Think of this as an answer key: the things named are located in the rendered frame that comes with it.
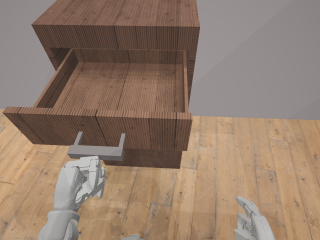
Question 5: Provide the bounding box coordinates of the drawer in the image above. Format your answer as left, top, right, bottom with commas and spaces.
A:
2, 48, 193, 151

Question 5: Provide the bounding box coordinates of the robot left hand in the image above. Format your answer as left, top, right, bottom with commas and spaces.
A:
53, 156, 106, 213

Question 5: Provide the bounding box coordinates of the handle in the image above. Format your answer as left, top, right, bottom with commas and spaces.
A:
67, 131, 126, 161

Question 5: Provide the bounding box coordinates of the left robot forearm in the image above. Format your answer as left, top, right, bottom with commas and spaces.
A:
37, 209, 80, 240

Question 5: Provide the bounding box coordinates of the left robot shin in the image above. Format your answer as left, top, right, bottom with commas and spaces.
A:
130, 234, 140, 238

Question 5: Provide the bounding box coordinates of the robot right hand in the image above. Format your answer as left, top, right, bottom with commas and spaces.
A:
234, 196, 275, 240

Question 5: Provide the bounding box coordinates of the cabinet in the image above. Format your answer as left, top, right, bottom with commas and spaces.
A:
31, 0, 200, 169

